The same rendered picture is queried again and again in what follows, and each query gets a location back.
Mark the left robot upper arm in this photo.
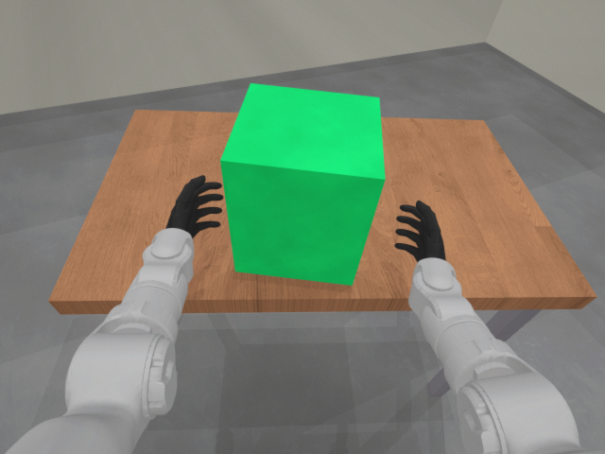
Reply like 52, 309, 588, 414
5, 333, 177, 454

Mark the table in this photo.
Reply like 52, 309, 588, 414
48, 110, 597, 397

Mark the carton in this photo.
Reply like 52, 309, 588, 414
220, 83, 386, 286

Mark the right robot hand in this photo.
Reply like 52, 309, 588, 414
394, 201, 446, 262

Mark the left robot forearm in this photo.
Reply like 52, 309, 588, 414
65, 228, 194, 409

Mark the right robot forearm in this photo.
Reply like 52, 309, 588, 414
408, 257, 579, 442

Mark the right robot upper arm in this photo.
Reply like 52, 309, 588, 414
457, 372, 605, 454

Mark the left robot hand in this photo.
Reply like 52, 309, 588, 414
165, 175, 223, 238

